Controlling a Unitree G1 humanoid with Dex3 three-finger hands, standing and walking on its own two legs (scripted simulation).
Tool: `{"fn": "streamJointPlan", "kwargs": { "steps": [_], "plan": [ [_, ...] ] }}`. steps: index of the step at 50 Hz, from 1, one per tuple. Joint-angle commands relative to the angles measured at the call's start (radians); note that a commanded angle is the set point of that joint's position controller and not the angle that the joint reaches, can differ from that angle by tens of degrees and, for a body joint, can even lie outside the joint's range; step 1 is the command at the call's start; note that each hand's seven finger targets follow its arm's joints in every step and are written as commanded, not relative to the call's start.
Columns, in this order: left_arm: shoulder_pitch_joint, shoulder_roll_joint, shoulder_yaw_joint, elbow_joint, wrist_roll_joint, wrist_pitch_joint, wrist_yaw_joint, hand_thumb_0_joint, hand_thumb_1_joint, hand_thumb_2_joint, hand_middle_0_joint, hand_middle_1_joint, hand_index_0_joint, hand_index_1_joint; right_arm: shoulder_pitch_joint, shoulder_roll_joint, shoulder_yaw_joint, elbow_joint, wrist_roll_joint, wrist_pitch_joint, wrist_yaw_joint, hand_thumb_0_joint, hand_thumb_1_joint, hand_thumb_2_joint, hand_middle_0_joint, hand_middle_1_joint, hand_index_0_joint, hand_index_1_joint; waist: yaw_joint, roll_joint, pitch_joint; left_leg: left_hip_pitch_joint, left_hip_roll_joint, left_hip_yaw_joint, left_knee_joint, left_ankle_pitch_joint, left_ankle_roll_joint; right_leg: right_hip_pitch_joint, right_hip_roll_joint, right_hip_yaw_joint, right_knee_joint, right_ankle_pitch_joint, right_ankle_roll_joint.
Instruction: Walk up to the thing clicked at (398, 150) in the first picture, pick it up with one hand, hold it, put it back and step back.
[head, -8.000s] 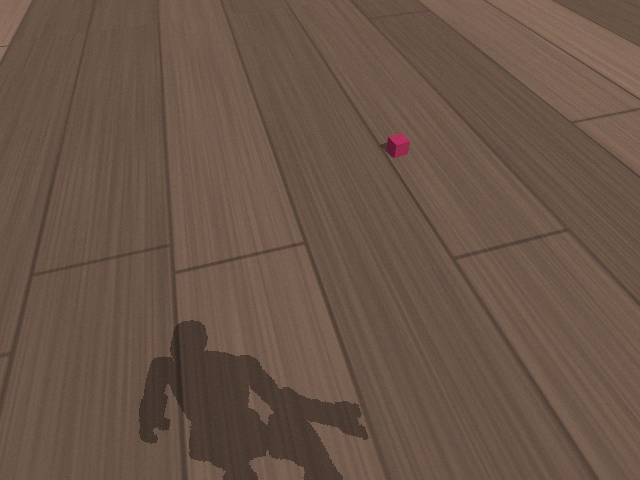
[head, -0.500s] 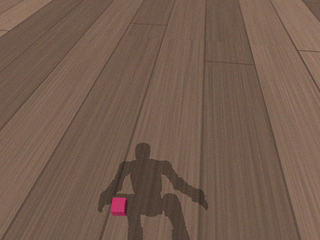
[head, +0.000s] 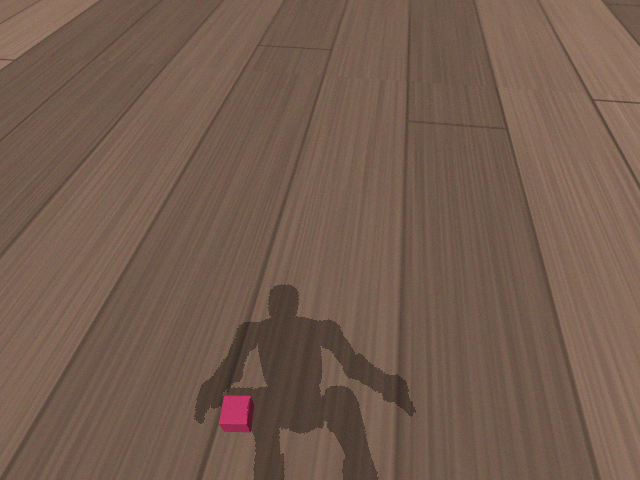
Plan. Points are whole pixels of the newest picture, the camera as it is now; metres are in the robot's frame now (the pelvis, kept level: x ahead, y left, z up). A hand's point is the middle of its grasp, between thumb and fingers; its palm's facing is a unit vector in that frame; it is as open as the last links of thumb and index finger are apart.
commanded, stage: stand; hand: left
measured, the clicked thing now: (237, 413) +0.43 +0.27 -0.74
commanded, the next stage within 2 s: rise first in 1.78 s
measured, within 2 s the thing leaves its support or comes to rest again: neither
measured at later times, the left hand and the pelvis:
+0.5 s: hand out of the picture +0.07 +0.26 -0.16, palm faces -0.03 -0.94 -0.34, open 7.4 cm; pelvis +0.00 +0.00 +0.00, yaw +0 degrees
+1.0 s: hand out of the picture +0.07 +0.26 -0.16, palm faces -0.03 -0.94 -0.34, open 7.4 cm; pelvis +0.00 +0.00 +0.00, yaw +0 degrees
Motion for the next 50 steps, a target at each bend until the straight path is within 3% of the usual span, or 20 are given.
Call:
{"fn": "streamJointPlan", "kwargs": {
  "steps": [1, 14, 21, 31, 40, 43, 50],
  "plan": [
    [-0.032, 0.224, 0.042, -0.063, -0.005, -0.020, 0.017, 0.000, 0.900, 0.900, -0.200, -0.300, -0.200, -0.300, -0.036, -0.214, -0.035, -0.060, 0.003, -0.021, -0.016, 0.000, -0.900, -0.900, 0.200, 0.300, 0.200, 0.300, -0.004, -0.006, -0.079, 0.046, 0.082, -0.054, -0.034, 0.205, 0.052, -0.017, -0.092, 0.060, -0.054, 0.173, -0.046],
    [-0.030, 0.219, 0.041, -0.065, -0.005, -0.020, 0.018, 0.000, 0.900, 0.900, -0.200, -0.300, -0.200, -0.300, -0.039, -0.213, -0.034, -0.066, 0.004, -0.018, -0.017, 0.000, -0.900, -0.900, 0.200, 0.300, 0.200, 0.300, -0.001, 0.003, -0.076, 0.036, 0.082, -0.048, -0.027, 0.208, 0.057, -0.002, -0.096, 0.062, -0.056, 0.195, -0.045],
    [-0.029, 0.225, 0.045, -0.063, -0.004, -0.016, 0.016, 0.000, 0.900, 0.900, -0.200, -0.300, -0.200, -0.300, -0.032, -0.215, -0.036, -0.064, 0.002, -0.017, -0.016, 0.000, -0.900, -0.900, 0.200, 0.300, 0.200, 0.300, -0.005, 0.003, -0.051, 0.018, 0.074, -0.052, -0.047, 0.109, 0.057, -0.023, -0.091, 0.065, -0.070, 0.099, -0.047],
    [-0.024, 0.219, 0.042, -0.063, -0.005, -0.020, 0.018, 0.000, 0.899, 0.900, -0.200, -0.300, -0.200, -0.300, -0.025, -0.214, -0.036, -0.068, 0.004, -0.020, -0.016, 0.000, -0.900, -0.900, 0.200, 0.300, 0.200, 0.300, -0.004, -0.008, -0.071, 0.036, 0.082, -0.058, -0.032, 0.213, 0.057, -0.012, -0.093, 0.058, -0.050, 0.179, -0.046],
    [-0.021, 0.220, 0.041, -0.067, -0.004, -0.019, 0.020, 0.000, 0.899, 0.900, -0.200, -0.300, -0.200, -0.300, -0.027, -0.211, -0.035, -0.070, 0.004, -0.018, -0.017, 0.000, -0.900, -0.900, 0.200, 0.300, 0.200, 0.300, -0.004, -0.009, -0.067, 0.034, 0.081, -0.058, -0.035, 0.200, 0.056, -0.013, -0.090, 0.053, -0.053, 0.166, -0.043],
    [-0.023, 0.219, 0.042, -0.064, -0.004, -0.017, 0.018, 0.000, 0.899, 0.900, -0.200, -0.300, -0.200, -0.300, -0.027, -0.213, -0.033, -0.068, 0.003, -0.017, -0.018, 0.000, -0.900, -0.900, 0.200, 0.300, 0.200, 0.300, -0.005, 0.007, -0.052, 0.027, 0.077, -0.053, -0.038, 0.152, 0.059, -0.022, -0.093, 0.061, -0.060, 0.136, -0.045],
    [-0.019, 0.219, 0.042, -0.069, -0.004, -0.018, 0.017, 0.000, 0.899, 0.900, -0.200, -0.300, -0.200, -0.300, -0.026, -0.216, -0.037, -0.070, 0.002, -0.019, -0.018, 0.000, -0.900, -0.900, 0.200, 0.300, 0.200, 0.300, -0.001, 0.004, -0.069, 0.027, 0.079, -0.053, -0.031, 0.186, 0.060, -0.004, -0.095, 0.063, -0.059, 0.158, -0.048]
  ]
}}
